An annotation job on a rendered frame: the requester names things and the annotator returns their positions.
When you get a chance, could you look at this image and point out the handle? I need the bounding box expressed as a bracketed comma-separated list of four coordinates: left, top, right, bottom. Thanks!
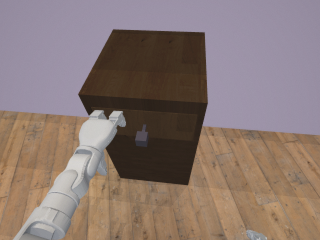
[135, 124, 149, 147]

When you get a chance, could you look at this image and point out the left robot hand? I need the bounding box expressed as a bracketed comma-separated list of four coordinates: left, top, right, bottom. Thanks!
[78, 110, 126, 176]

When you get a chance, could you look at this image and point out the drawer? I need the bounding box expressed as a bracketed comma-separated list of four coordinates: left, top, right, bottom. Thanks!
[91, 107, 198, 141]

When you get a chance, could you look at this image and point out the left robot forearm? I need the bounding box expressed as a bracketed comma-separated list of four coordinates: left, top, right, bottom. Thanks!
[13, 145, 102, 240]

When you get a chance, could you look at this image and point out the right robot hand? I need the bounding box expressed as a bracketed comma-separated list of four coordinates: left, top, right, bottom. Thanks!
[246, 230, 267, 240]

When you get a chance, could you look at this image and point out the cabinet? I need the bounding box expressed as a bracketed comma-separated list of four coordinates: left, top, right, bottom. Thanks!
[78, 29, 208, 185]

